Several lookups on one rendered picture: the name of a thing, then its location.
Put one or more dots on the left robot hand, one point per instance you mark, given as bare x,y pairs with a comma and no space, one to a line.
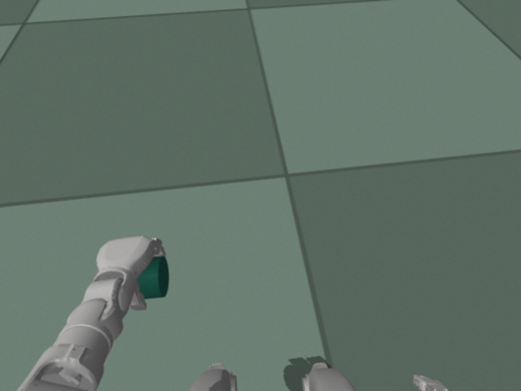
133,254

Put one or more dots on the can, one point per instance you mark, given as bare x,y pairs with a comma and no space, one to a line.
154,280

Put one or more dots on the left robot arm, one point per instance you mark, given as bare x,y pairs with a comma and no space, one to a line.
75,361

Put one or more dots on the right robot hand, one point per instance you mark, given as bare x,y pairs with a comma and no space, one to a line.
426,384

